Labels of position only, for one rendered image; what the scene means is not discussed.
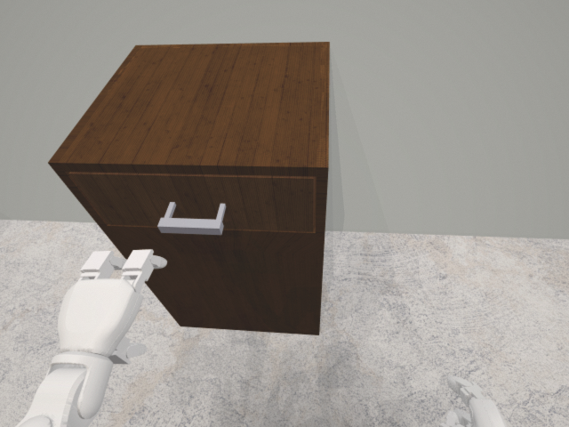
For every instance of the drawer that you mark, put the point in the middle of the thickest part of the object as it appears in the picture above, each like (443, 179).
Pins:
(253, 202)

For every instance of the left robot forearm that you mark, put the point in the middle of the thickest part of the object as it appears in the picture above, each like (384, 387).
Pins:
(72, 392)

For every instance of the right robot hand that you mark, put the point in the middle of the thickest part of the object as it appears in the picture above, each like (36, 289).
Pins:
(482, 412)

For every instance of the left robot hand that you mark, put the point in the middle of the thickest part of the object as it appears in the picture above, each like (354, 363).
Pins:
(97, 311)

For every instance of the handle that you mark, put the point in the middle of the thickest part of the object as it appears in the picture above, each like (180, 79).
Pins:
(191, 226)

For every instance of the cabinet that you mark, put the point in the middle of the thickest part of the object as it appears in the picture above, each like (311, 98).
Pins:
(234, 109)

